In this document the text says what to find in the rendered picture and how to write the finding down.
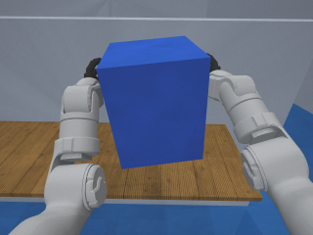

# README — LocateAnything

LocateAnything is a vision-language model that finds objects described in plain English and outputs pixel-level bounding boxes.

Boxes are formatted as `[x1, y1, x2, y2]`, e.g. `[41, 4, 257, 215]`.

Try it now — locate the carton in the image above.
[96, 35, 211, 169]

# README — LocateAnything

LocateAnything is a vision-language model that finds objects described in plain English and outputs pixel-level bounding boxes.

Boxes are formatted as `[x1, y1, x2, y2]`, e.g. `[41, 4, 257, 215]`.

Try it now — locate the table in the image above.
[0, 120, 263, 202]

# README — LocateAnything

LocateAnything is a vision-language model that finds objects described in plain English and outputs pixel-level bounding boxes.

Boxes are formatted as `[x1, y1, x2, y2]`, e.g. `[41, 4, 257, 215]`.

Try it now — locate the left robot hand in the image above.
[83, 58, 102, 80]

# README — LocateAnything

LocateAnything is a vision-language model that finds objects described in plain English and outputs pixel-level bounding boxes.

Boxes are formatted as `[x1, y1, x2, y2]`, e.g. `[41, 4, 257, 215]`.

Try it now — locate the robot right upper arm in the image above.
[241, 136, 313, 235]

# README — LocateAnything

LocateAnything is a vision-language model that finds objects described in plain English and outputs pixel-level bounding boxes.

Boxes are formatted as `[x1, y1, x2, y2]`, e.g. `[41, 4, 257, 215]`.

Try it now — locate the right robot forearm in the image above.
[207, 70, 309, 176]

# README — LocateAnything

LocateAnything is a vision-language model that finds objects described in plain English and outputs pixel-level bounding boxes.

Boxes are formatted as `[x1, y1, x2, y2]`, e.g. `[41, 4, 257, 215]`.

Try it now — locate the robot left upper arm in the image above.
[8, 163, 108, 235]

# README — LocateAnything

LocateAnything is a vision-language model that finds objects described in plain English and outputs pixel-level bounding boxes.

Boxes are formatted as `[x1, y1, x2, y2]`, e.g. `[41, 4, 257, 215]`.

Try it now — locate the right robot hand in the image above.
[206, 53, 221, 72]

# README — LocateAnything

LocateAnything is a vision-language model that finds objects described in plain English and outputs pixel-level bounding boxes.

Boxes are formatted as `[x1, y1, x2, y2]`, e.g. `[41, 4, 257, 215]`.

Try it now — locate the left robot forearm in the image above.
[44, 77, 104, 205]

